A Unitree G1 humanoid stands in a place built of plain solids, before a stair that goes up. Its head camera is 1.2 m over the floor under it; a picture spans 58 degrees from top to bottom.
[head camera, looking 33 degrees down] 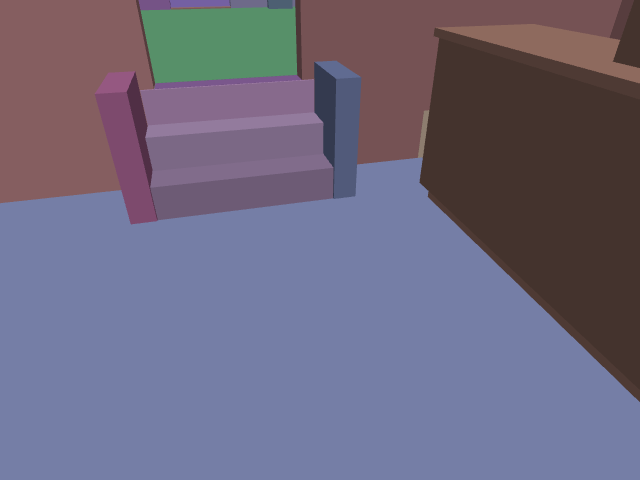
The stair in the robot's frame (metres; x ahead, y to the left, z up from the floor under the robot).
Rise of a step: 0.20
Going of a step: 0.21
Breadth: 1.00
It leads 15 degrees to the left of straight ahead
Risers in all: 3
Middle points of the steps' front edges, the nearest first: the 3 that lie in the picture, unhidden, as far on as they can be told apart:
2.17 0.40 0.20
2.38 0.46 0.39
2.59 0.52 0.59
